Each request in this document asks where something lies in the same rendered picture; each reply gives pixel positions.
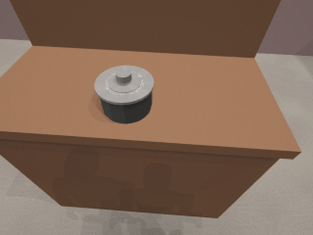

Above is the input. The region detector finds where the lid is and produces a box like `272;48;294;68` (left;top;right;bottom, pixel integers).
94;65;155;106

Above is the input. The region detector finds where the knob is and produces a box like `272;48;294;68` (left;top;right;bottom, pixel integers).
115;68;132;83

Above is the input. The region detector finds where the pot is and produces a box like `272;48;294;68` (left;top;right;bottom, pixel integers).
100;92;153;124

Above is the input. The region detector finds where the table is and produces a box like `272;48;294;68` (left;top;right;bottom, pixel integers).
0;0;301;218

